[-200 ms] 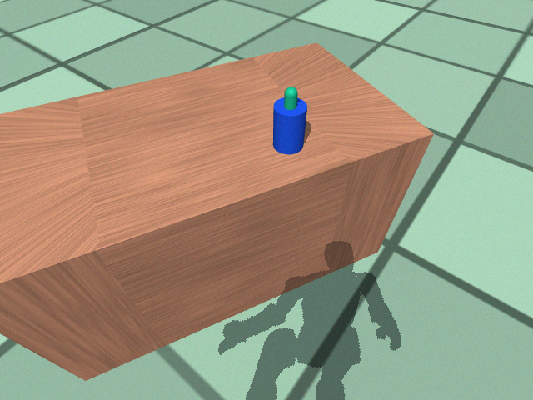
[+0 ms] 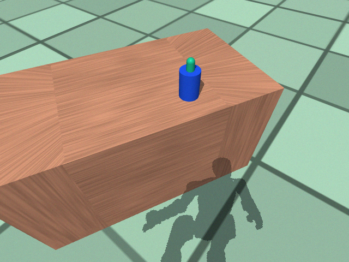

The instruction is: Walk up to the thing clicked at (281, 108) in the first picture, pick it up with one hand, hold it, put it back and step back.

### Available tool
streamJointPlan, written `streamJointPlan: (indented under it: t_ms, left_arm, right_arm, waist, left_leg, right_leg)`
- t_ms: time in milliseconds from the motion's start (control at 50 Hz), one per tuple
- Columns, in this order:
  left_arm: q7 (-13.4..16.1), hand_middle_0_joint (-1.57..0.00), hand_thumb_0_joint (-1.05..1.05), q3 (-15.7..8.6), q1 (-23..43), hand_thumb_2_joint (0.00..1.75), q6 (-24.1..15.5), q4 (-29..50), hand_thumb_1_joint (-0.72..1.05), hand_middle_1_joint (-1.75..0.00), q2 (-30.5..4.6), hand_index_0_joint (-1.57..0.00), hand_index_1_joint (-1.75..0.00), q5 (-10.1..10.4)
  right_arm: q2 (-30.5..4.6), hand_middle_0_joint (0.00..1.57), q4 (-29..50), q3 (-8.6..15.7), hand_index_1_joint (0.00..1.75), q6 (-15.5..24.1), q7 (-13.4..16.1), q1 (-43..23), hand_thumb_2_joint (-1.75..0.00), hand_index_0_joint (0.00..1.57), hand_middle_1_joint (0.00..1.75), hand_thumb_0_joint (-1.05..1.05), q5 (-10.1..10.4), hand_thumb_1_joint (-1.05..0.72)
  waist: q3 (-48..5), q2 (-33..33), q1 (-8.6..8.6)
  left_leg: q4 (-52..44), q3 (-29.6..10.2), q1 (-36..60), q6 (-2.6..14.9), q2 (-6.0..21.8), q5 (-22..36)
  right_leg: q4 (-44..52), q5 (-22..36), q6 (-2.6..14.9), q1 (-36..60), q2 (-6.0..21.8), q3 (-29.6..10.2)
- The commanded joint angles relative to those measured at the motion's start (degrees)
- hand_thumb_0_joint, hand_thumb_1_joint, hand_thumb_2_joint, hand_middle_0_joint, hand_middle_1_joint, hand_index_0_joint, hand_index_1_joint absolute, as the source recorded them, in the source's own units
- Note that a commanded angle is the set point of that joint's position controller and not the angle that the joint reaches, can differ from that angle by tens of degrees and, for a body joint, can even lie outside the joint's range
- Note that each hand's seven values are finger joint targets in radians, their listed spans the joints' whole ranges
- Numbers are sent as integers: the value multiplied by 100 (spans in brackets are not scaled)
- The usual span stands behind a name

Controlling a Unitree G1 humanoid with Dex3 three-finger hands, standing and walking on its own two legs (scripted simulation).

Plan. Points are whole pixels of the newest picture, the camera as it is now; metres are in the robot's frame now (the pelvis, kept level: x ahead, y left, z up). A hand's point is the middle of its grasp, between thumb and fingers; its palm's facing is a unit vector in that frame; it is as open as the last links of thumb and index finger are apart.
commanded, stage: stand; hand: right
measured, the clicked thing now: (189, 77) +0.79 -0.07 -0.04
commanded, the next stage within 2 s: walk up in 0.92 s
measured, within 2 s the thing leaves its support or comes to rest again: neither
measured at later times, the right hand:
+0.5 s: hand out of the picture +0.08 -0.25 -0.16, palm faces -0.04 +0.94 -0.33, open 7.4 cm
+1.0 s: hand out of the picture +0.08 -0.26 -0.16, palm faces -0.04 +0.94 -0.34, open 7.4 cm
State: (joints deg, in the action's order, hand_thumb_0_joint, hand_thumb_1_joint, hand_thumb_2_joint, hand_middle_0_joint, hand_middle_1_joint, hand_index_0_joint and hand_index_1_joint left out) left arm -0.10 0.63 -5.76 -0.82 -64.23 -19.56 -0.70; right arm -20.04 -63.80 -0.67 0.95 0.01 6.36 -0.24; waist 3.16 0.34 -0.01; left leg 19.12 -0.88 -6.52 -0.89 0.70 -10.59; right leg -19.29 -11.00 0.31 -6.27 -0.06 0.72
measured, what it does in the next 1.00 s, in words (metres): stands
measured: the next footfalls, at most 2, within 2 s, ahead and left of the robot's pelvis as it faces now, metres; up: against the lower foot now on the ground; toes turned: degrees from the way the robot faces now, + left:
right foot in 1.16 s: +0.11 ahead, -0.18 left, +0.00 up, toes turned +5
left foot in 1.48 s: +0.23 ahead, +0.07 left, +0.00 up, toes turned +17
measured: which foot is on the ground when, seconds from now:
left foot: down 0.00-1.00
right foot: down 0.00-0.96, up 0.98-1.00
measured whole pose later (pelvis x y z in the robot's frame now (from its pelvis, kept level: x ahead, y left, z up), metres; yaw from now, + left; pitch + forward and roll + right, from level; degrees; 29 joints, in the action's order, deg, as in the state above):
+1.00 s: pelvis +0.01 -0.01 +0.00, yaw +2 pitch -2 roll +1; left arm -2.2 -2.7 -7.4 0.3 -60.0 -21.2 -2.3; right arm -19.7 -60.4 1.5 2.2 -0.6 11.0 -0.9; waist 2.2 -1.0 -0.1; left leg 22.6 -2.5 -8.1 0.5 -0.3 -13.3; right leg -30.5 -21.9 1.5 -10.3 0.4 1.0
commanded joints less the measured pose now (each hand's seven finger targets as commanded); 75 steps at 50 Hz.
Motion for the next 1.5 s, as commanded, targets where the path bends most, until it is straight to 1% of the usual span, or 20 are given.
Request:
streamJointPlan:
  t_ms: [0,880,900,920,960,980,1020,1060,1100,1120,1140,1160,1180,1200,1260,1340,1400,1440,1460,1480]
  left_arm:
    - [58,-20,0,-256,202,90,-109,336,90,-30,-1226,-20,-30,22]
    - [65,-20,0,-269,123,90,-99,356,90,-30,-1280,-20,-30,27]
    - [-110,-20,0,-756,86,90,-81,793,90,-30,-1687,-20,-30,-132]
    - [-165,-20,0,-775,178,90,-30,875,90,-30,-1563,-20,-30,-183]
    - [-281,-20,0,-789,246,90,39,1264,90,-30,-1323,-20,-30,-235]
    - [-316,-20,0,-840,252,90,56,1411,90,-30,-1324,-20,-30,-193]
    - [-387,-20,0,-872,-34,90,12,1534,90,-30,-1406,-20,-30,-128]
    - [-435,-20,0,-912,-100,90,-26,1651,90,-30,-1389,-20,-30,-159]
    - [-427,-20,0,-962,-595,90,-45,1612,90,-30,-1296,-20,-30,-202]
    - [-388,-20,0,-1034,-1200,90,-71,1461,90,-30,-1288,-20,-30,-203]
    - [-313,-20,0,-1161,-1961,90,-108,1331,90,-30,-1680,-20,-30,-270]
    - [-275,-20,0,-1276,-1928,90,-162,1539,90,-30,-2320,-20,-30,-352]
    - [-280,-20,0,-1246,-1159,90,-143,1868,90,-30,-2392,-20,-30,-307]
    - [-296,-20,0,-1148,-956,90,-153,2018,90,-30,-2126,-20,-30,-185]
    - [-247,-20,0,-971,-857,90,-246,2037,90,-30,-1710,-20,-30,-123]
    - [-248,-20,0,-966,-1062,90,-292,2181,90,-30,-1760,-20,-30,-112]
    - [-275,-20,0,-936,-1292,90,-199,2263,90,-30,-1778,-20,-30,-78]
    - [-285,-20,0,-846,-1253,90,-139,2416,90,-30,-1626,-20,-30,-60]
    - [-285,-20,0,-744,-1515,90,-126,2443,90,-30,-1307,-20,-30,-66]
    - [-298,-20,0,-672,-1690,90,-112,2525,90,-30,-920,-20,-30,-85]
  right_arm:
    - [-1166,20,303,255,30,101,75,-202,-90,20,30,0,-11,-90]
    - [-1174,20,301,250,30,101,71,-183,-90,20,30,0,-16,-90]
    - [-1556,20,463,581,30,167,45,660,-90,20,30,0,-36,-90]
    - [-1716,20,436,671,30,185,40,966,-90,20,30,0,-80,-90]
    - [-1969,20,709,857,30,216,78,914,-90,20,30,0,-152,-90]
    - [-2023,20,857,903,30,283,122,819,-90,20,30,0,-174,-90]
    - [-1970,20,1090,940,30,368,152,656,-90,20,30,0,-188,-90]
    - [-1833,20,1288,931,30,367,98,750,-90,20,30,0,-239,-90]
    - [-1721,20,1495,907,30,330,26,597,-90,20,30,0,-254,-90]
    - [-1604,20,1625,864,30,289,15,419,-90,20,30,0,-246,-90]
    - [-1158,20,1791,726,30,267,42,354,-90,20,30,0,-224,-90]
    - [-781,20,2001,610,30,255,84,482,-90,20,30,0,-160,-90]
    - [-1320,20,1904,738,30,256,138,640,-90,20,30,0,-181,-90]
    - [-1620,20,1750,780,30,287,83,778,-90,20,30,0,-122,-90]
    - [-1449,20,1561,763,30,351,-81,1207,-90,20,30,0,-100,-90]
    - [-1241,20,1808,721,30,362,-228,1162,-90,20,30,0,-51,-90]
    - [-1183,20,1901,774,30,392,-191,1199,-90,20,30,0,-38,-90]
    - [-1350,20,1742,898,30,423,-96,1840,-90,20,30,0,-65,-90]
    - [-1645,20,1695,1016,30,463,-34,2319,-90,20,30,0,-96,-90]
    - [-2160,20,1798,1126,30,492,45,2572,-90,20,30,0,-184,-90]
  waist:
    - [-443,-101,21]
    - [-444,-43,22]
    - [-731,-294,-29]
    - [-343,-4,-128]
    - [424,575,-139]
    - [570,614,-30]
    - [232,725,130]
    - [9,794,58]
    - [-234,665,318]
    - [-366,444,691]
    - [-455,-924,1096]
    - [-246,-2389,990]
    - [63,-1587,649]
    - [405,-682,447]
    - [576,-623,205]
    - [237,-991,240]
    - [-51,-712,230]
    - [-365,-275,-170]
    - [-657,480,-393]
    - [-742,1668,-400]
  left_leg:
    - [-254,-468,133,211,660,952]
    - [-351,-453,189,208,685,956]
    - [-61,-975,104,694,610,-822]
    - [-324,-1662,6,928,963,-1928]
    - [-853,-2953,-57,1543,1767,-2730]
    - [-900,-3198,-216,1609,1944,-2634]
    - [-697,-2854,115,1544,1781,-2289]
    - [-377,-2202,-113,1406,1381,-1684]
    - [219,-1444,-978,1098,846,-1118]
    - [970,-1089,-1724,872,535,-1020]
    - [2363,-561,-2763,611,-123,-1677]
    - [4041,-36,-3886,332,-790,-2621]
    - [4492,-383,-3696,245,-83,-2178]
    - [4460,-441,-3472,278,220,-1664]
    - [3804,-320,-2850,175,475,-1107]
    - [2396,59,-2111,183,386,-821]
    - [1492,592,-1239,227,-12,-12]
    - [1135,834,355,361,-309,188]
    - [909,148,1213,627,-6,-395]
    - [438,-2399,1746,1128,1462,-1380]
  right_leg:
    - [309,869,119,15,720,-544]
    - [313,929,147,119,752,-565]
    - [-517,-1318,194,131,275,77]
    - [-974,-1961,242,-612,232,-42]
    - [-2449,-1735,167,-2218,225,-296]
    - [-2872,-1648,212,-2452,539,-740]
    - [-2686,-1638,297,-2520,754,-934]
    - [-2143,-1692,216,-1931,533,-555]
    - [-1377,-1078,189,-558,156,43]
    - [-894,-644,190,544,-56,286]
    - [-266,-1388,232,1372,308,-379]
    - [1118,-3639,787,1200,1968,-3062]
    - [1402,-4123,1402,447,2733,-3830]
    - [1183,-3395,1470,63,2444,-3124]
    - [783,-1266,1233,-240,1697,-1426]
    - [162,998,1230,-59,1557,-420]
    - [-558,1147,1027,-198,1326,30]
    - [-1582,1031,860,-1101,1163,310]
    - [-2934,564,629,-1734,870,493]
    - [-4359,-2050,330,-3103,161,577]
